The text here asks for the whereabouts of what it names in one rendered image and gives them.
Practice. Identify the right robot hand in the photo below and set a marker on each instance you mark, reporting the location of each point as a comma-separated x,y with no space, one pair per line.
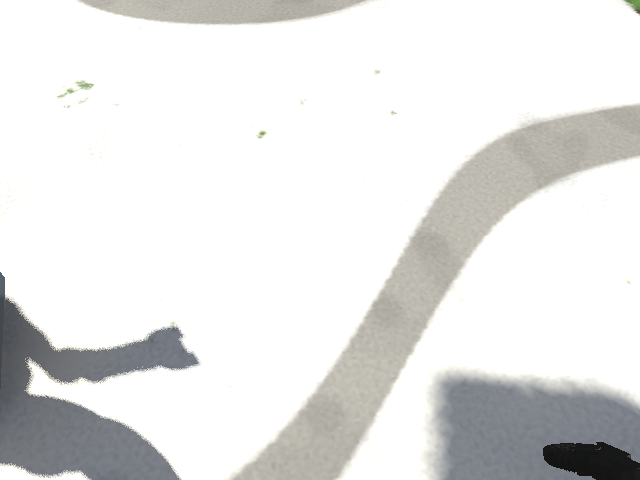
601,461

